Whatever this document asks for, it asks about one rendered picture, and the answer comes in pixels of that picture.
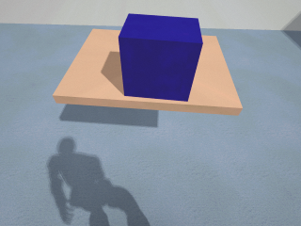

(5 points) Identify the carton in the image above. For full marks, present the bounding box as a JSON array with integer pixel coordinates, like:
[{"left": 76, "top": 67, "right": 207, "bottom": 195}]
[{"left": 118, "top": 13, "right": 203, "bottom": 102}]

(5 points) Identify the table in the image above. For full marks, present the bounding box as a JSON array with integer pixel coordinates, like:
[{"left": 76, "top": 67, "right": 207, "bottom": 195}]
[{"left": 53, "top": 28, "right": 243, "bottom": 116}]

